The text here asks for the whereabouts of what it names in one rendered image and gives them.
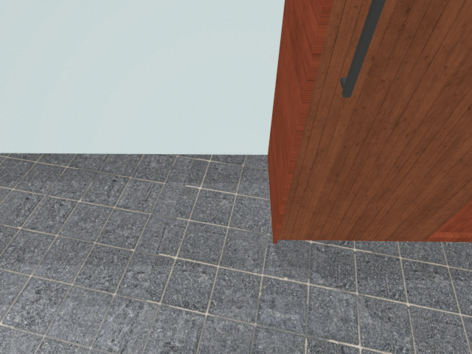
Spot wardrobe door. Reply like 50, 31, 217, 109
279, 0, 472, 240
436, 201, 472, 233

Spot handle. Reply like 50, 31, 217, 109
340, 0, 386, 97

